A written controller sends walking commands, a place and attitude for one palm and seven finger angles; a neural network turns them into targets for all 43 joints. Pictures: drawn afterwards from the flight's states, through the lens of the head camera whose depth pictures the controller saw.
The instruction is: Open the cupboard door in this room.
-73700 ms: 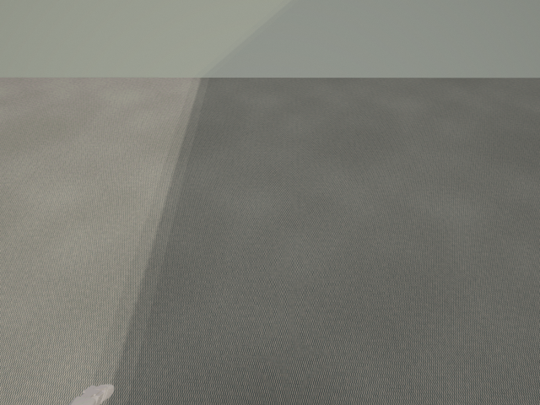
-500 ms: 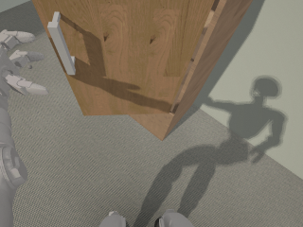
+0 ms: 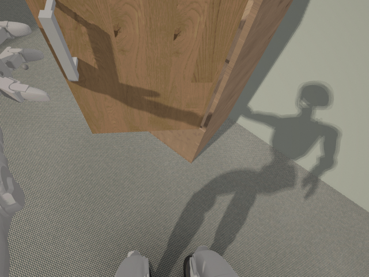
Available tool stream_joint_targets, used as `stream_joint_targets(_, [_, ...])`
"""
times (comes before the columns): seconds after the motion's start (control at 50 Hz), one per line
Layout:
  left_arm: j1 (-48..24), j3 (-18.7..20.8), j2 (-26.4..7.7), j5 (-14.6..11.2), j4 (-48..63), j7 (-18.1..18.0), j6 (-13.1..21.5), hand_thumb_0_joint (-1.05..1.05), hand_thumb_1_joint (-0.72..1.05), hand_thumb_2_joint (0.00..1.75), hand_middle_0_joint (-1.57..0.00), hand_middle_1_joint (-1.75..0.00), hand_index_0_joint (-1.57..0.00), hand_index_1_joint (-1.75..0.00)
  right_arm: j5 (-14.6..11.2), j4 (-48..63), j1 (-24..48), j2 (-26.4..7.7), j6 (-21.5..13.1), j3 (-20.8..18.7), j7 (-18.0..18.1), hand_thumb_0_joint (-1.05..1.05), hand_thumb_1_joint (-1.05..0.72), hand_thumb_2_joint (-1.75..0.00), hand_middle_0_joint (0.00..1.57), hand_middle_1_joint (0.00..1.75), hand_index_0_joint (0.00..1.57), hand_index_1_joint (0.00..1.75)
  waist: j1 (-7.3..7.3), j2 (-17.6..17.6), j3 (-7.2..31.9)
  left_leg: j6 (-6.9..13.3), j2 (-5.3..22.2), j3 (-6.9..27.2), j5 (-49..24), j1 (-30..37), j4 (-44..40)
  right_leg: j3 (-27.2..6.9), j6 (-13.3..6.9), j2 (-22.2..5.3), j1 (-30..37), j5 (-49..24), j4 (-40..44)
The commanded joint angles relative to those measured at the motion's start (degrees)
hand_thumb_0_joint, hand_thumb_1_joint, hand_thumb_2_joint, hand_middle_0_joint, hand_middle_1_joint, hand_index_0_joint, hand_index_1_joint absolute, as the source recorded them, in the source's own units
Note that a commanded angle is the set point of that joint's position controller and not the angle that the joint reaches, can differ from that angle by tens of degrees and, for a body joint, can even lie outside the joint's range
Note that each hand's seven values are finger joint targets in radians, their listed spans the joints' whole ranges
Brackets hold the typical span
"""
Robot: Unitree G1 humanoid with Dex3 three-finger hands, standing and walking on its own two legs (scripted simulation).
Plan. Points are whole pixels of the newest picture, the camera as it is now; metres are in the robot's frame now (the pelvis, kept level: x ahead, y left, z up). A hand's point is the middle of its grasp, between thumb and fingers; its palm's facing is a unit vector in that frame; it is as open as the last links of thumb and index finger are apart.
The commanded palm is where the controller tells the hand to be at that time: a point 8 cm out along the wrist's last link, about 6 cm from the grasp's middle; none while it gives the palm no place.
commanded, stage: slide the fingers in behind the handle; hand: left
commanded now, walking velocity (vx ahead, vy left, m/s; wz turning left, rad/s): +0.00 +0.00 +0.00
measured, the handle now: (63, 43) +0.57 +0.20 +0.11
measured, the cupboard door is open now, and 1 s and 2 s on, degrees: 44 44 44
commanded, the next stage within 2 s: close the thumb around the handle in 1.44 s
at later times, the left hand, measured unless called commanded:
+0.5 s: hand (49, 66) +0.51 +0.22 +0.11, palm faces +0.01 -1.00 -0.01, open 14.0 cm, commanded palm +0.49 +0.26 +0.10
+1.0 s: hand (63, 68) +0.51 +0.20 +0.10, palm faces +0.02 -1.00 +0.01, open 14.0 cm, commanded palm +0.49 +0.24 +0.10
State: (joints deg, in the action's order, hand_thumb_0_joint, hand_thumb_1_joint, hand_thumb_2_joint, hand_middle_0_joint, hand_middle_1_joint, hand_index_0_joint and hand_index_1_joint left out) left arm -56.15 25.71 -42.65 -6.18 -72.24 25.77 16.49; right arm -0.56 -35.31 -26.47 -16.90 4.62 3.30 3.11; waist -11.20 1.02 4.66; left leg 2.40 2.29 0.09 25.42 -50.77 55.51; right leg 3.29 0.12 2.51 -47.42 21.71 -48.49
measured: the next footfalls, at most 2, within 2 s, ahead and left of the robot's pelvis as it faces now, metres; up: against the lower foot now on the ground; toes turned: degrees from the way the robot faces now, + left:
none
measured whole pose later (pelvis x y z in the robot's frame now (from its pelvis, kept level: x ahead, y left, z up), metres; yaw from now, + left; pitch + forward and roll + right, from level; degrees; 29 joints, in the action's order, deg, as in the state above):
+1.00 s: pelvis +0.00 -0.01 +0.00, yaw +0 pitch +19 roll -3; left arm -53.6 23.5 -33.0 -6.1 -69.8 17.0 18.8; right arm -0.5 -35.3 -24.6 -15.7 3.4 2.4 1.5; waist -10.7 1.2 5.2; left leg 1.4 2.5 -0.2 25.4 -47.7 54.2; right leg 2.9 -0.9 2.8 -45.4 22.5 -48.9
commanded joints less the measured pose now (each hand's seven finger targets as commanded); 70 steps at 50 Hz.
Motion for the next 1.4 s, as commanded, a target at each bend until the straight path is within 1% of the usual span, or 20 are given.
stream_joint_targets(0.0, [-24.4,2.5,-13.9,-2.4,14.3,-1.3,4.3,0.0,-0.5,0.3,-0.3,-1.2,-0.3,-1.2,0.4,2.5,-9.4,-11.1,-1.1,-4.3,0.3,0.0,-0.9,-0.9,0.2,0.3,0.2,0.3,0.26,10.8,27.1,-1.1,0.3,4.7,-27.1,26.9,-6.2,-0.5,-1.3,1.5,5.2,-15.0,4.3])
stream_joint_targets(0.1, [-21.8,3.1,-13.8,-1.1,15.7,-3.6,4.9,0.0,-0.5,0.3,-0.3,-1.2,-0.3,-1.2,0.4,2.7,-9.2,-10.6,-0.8,-4.5,-0.3,0.0,-0.9,-0.9,0.2,0.3,0.2,0.3,1.46,11.7,27.3,-1.4,0.2,4.4,-30.1,27.4,-6.2,-0.3,-1.3,1.4,6.3,-16.8,3.8])
stream_joint_targets(0.18, [-22.3,1.9,-11.9,-0.8,15.4,-5.1,4.5,0.0,-0.5,0.3,-0.3,-1.2,-0.3,-1.2,0.3,3.2,-8.8,-10.2,-0.7,-4.4,-0.6,0.0,-0.9,-0.9,0.2,0.3,0.2,0.3,0.67,10.7,25.0,-0.9,-0.1,3.8,-27.5,25.5,-6.5,-0.5,-1.3,1.4,6.8,-16.6,4.2])
stream_joint_targets(0.22, [-21.0,3.6,-13.8,-0.6,15.1,-5.4,4.5,0.0,-0.5,0.3,-0.3,-1.2,-0.3,-1.2,0.3,3.4,-8.6,-10.3,-0.6,-4.6,-0.5,0.0,-0.9,-0.9,0.2,0.3,0.2,0.3,1.18,9.1,25.5,-0.8,-0.1,3.3,-26.8,24.0,-6.4,-1.0,-1.1,1.3,8.8,-17.7,4.2])
stream_joint_targets(0.28, [-23.3,1.2,-10.6,-1.1,16.7,-5.6,5.4,0.0,-0.5,0.3,-0.3,-1.2,-0.3,-1.2,0.2,3.5,-8.3,-9.9,-1.0,-4.4,-0.5,0.0,-0.9,-0.9,0.2,0.3,0.2,0.3,0.44,9.3,25.4,-0.7,-0.2,3.4,-27.0,24.7,-6.5,-1.0,-1.1,1.3,8.9,-18.2,4.0])
stream_joint_targets(0.34, [-21.1,1.4,-10.0,-1.1,16.6,-5.5,5.8,0.0,-0.5,0.3,-0.3,-1.2,-0.3,-1.2,0.2,3.4,-8.0,-9.9,-0.9,-4.6,-0.6,0.0,-0.9,-0.9,0.2,0.3,0.2,0.3,1.14,9.8,26.9,-0.9,-0.1,3.2,-27.9,25.9,-6.2,-1.2,-1.1,1.3,8.9,-18.8,3.9])
stream_joint_targets(0.48, [-22.7,-2.0,-4.9,-1.7,13.7,-6.2,4.4,0.0,-0.5,0.3,-0.3,-1.2,-0.3,-1.2,0.0,2.9,-7.5,-9.5,-1.2,-4.5,-0.6,0.0,-0.9,-0.9,0.2,0.3,0.2,0.3,-0.32,7.3,21.8,-0.3,-0.7,2.8,-23.7,22.1,-6.6,-1.2,-1.0,0.9,8.5,-17.5,4.6])
stream_joint_targets(0.54, [-24.5,1.0,-9.4,-1.1,14.6,-7.3,4.9,0.0,-0.5,0.3,-0.3,-1.2,-0.3,-1.2,0.1,2.7,-7.7,-9.9,-1.5,-4.6,-0.4,0.0,-0.9,-0.9,0.2,0.3,0.2,0.3,-0.13,5.4,24.3,-0.1,-0.8,2.7,-22.1,20.5,-6.2,-2.1,-0.7,0.7,10.7,-17.7,4.4])
stream_joint_targets(0.62, [-24.1,1.5,-9.3,-0.8,17.9,-8.0,7.4,0.0,-0.5,0.3,-0.3,-1.2,-0.3,-1.2,0.3,2.8,-7.4,-9.3,-2.0,-4.7,-0.8,0.0,-0.9,-0.9,0.2,0.3,0.2,0.3,1.06,9.2,29.8,-0.4,-1.0,2.5,-26.3,23.4,-5.2,-2.5,-0.9,0.7,12.6,-21.2,3.3])
stream_joint_targets(0.72, [-21.0,0.6,-7.8,-1.0,15.4,-7.7,6.2,0.0,-0.5,0.3,-0.3,-1.2,-0.3,-1.2,0.0,2.9,-7.1,-9.4,-1.6,-4.7,-1.0,0.0,-0.9,-0.9,0.2,0.3,0.2,0.3,1.21,7.8,26.8,-0.4,-0.9,2.1,-24.8,21.5,-5.9,-2.2,-0.9,0.8,13.0,-20.8,3.8])
stream_joint_targets(0.76, [-21.6,-1.8,-4.8,-1.1,14.6,-7.6,4.9,0.0,-0.5,0.3,-0.3,-1.2,-0.3,-1.2,-0.1,2.9,-6.9,-9.1,-1.5,-4.7,-1.0,0.0,-0.9,-0.9,0.2,0.3,0.2,0.3,0.43,7.6,24.6,-0.2,-1.1,1.9,-23.3,20.8,-6.4,-2.0,-0.8,0.8,12.4,-20.1,4.4])
stream_joint_targets(0.82, [-21.0,-0.6,-5.8,-1.3,15.8,-8.0,5.0,0.0,-0.5,0.3,-0.3,-1.2,-0.3,-1.2,-0.1,3.2,-7.0,-9.2,-1.6,-4.9,-1.0,0.0,-0.9,-0.9,0.2,0.3,0.2,0.3,1.0,7.5,25.9,-0.3,-1.0,1.8,-24.6,21.5,-6.4,-2.1,-0.9,0.8,13.1,-21.2,4.3])
stream_joint_targets(0.88, [-23.5,-1.4,-4.0,-1.8,15.8,-8.8,5.8,0.0,-0.5,0.3,-0.3,-1.2,-0.3,-1.2,0.1,2.7,-7.2,-9.0,-2.0,-4.7,-1.0,0.0,-0.9,-0.9,0.2,0.3,0.2,0.3,-0.05,6.1,23.2,0.0,-1.1,2.1,-22.2,20.2,-6.5,-2.1,-0.9,0.8,11.9,-19.0,4.6])
stream_joint_targets(0.94, [-23.6,0.3,-6.6,-1.2,14.6,-9.4,6.2,0.0,-0.5,0.3,-0.3,-1.2,-0.3,-1.2,0.2,2.5,-7.3,-9.4,-2.2,-4.8,-0.9,0.0,-0.9,-0.9,0.2,0.3,0.2,0.3,0.18,5.4,23.7,0.0,-1.1,2.0,-20.3,18.4,-6.5,-2.6,-0.8,0.7,12.6,-17.8,4.6])
stream_joint_targets(1.02, [-24.6,-2.3,-3.5,-0.5,16.3,-9.6,7.1,0.0,-0.5,0.3,-0.3,-1.2,-0.3,-1.2,0.3,2.3,-7.3,-9.0,-2.6,-4.9,-1.2,0.0,-0.9,-0.9,0.2,0.3,0.2,0.3,0.01,9.3,26.3,-0.6,-0.9,2.6,-22.8,22.9,-6.2,-2.0,-1.0,0.7,9.6,-17.7,3.8])
stream_joint_targets(1.1, [-25.0,0.2,-6.2,-0.6,16.7,-10.2,7.2,0.0,-0.5,0.3,-0.3,-1.2,-0.3,-1.2,0.4,2.2,-7.9,-9.3,-2.6,-4.9,-1.3,0.0,-0.9,-0.9,0.2,0.3,0.2,0.3,0.71,8.9,28.2,-0.6,-0.8,2.9,-25.1,23.9,-6.1,-1.8,-1.1,0.8,10.6,-18.9,3.5])
stream_joint_targets(1.12, [-23.7,-1.0,-4.2,-0.5,15.7,-10.2,6.8,0.0,-0.5,0.3,-0.3,-1.2,-0.3,-1.2,0.3,2.3,-7.8,-9.1,-2.5,-5.0,-1.4,0.0,-0.9,-0.9,0.2,0.3,0.2,0.3,0.42,8.3,27.8,-0.7,-0.7,2.9,-25.4,24.2,-6.1,-1.5,-1.0,0.9,10.1,-19.0,3.5])
stream_joint_targets(1.24, [-24.1,-2.1,-3.3,-0.1,15.1,-10.7,6.4,0.0,-0.5,0.3,-0.3,-1.2,-0.3,-1.2,0.4,2.3,-7.6,-9.2,-2.3,-4.8,-1.4,0.0,-0.9,-0.9,0.2,0.3,0.2,0.3,0.11,7.9,24.3,-0.8,-0.6,3.1,-23.7,22.9,-6.6,-1.3,-1.1,0.9,8.6,-17.2,3.9])
stream_joint_targets(1.32, [-24.5,-2.7,-1.5,-0.4,15.8,-11.0,7.0,0.0,-0.5,0.3,-0.3,-1.2,-0.3,-1.2,0.6,2.0,-7.9,-9.2,-2.5,-5.2,-1.6,0.0,-0.9,-0.9,0.2,0.3,0.2,0.3,-0.04,8.9,26.7,-1.0,-0.4,3.5,-25.3,25.8,-6.2,-1.1,-1.2,1.0,7.3,-16.9,3.7])
stream_joint_targets(1.38, [-24.3,-1.9,-2.3,-0.8,13.8,-11.0,6.5,0.0,-0.5,0.3,-0.3,-1.2,-0.3,-1.2,0.6,1.9,-8.4,-9.5,-2.5,-4.9,-1.5,0.0,-0.9,-0.9,0.2,0.3,0.2,0.3,-0.32,6.1,23.9,-0.7,-0.6,3.5,-24.0,23.0,-6.5,-1.0,-1.2,1.0,8.1,-16.7,3.7])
